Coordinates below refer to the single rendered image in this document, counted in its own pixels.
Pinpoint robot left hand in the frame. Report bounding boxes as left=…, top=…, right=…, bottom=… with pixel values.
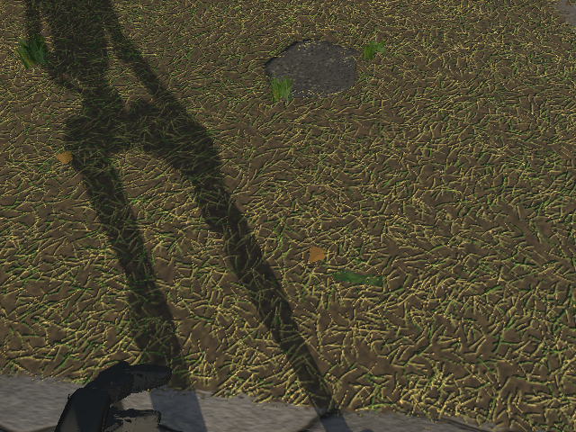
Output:
left=54, top=361, right=183, bottom=432

